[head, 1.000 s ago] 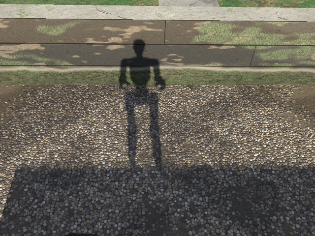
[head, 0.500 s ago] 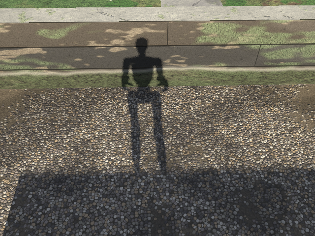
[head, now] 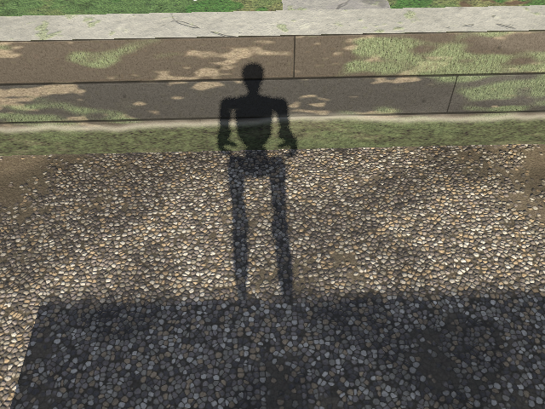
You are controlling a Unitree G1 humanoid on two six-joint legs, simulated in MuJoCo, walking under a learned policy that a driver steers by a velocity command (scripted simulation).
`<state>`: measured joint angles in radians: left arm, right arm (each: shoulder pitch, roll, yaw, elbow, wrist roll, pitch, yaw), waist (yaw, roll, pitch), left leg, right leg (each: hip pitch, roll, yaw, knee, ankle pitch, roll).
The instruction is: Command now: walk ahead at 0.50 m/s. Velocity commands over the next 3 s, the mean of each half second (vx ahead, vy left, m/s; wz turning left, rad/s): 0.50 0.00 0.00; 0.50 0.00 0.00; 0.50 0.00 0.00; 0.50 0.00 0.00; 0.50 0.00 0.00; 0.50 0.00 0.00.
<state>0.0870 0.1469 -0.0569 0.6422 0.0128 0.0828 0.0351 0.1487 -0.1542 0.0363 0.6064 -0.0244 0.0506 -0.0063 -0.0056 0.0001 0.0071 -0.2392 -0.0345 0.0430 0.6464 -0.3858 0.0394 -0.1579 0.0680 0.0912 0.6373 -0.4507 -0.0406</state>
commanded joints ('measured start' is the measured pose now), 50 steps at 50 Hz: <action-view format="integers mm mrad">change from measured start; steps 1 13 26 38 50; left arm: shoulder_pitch -76 -68 -60 -69 -83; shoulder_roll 74 62 63 66 61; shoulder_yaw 17 13 12 9 6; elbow -93 -108 -107 -95 -93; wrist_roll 4 5 8 6 3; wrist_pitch -18 -24 -27 -26 -23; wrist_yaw -2 -9 -8 -7 -5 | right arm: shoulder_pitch -67 -69 -54 -35 -45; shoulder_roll -58 -51 -51 -61 -58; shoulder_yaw -13 -10 -9 -9 -8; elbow -101 -88 -90 -82 -87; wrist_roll -5 0 -2 -3 -7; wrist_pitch -23 -31 -28 -32 -25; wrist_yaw -3 -4 -6 5 3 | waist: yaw -7 1 -3 4 5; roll -25 -4 -7 -2 -34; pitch -64 -60 -72 -73 -57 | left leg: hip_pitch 77 89 100 122 81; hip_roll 49 65 66 68 54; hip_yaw -57 -61 -64 -75 -67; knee -66 -77 -69 -63 -55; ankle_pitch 340 304 355 374 326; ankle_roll -2 1 4 21 9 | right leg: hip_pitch -57 -69 -61 -81 -80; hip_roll -62 -49 -48 -51 -62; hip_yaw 75 71 65 55 60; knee -99 -132 -114 -109 -106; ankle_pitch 471 375 427 391 429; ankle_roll -2 -1 1 -1 -7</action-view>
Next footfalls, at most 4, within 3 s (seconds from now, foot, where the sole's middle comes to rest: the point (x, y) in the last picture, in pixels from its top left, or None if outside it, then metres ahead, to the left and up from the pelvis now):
none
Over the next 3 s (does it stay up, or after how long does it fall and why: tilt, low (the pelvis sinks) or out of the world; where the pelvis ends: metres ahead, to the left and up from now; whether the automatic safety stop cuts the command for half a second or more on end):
stays up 0.00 -0.01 0.00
